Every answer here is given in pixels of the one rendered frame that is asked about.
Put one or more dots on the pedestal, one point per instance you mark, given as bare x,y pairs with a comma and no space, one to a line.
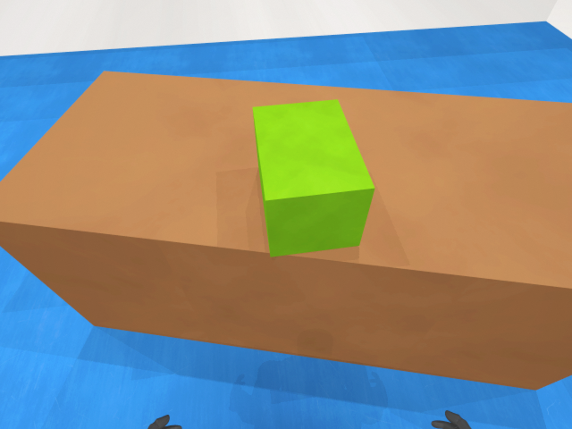
142,208

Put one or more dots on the robot right hand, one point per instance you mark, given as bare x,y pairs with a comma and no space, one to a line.
456,422

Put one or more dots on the carton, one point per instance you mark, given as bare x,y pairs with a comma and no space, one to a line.
315,186

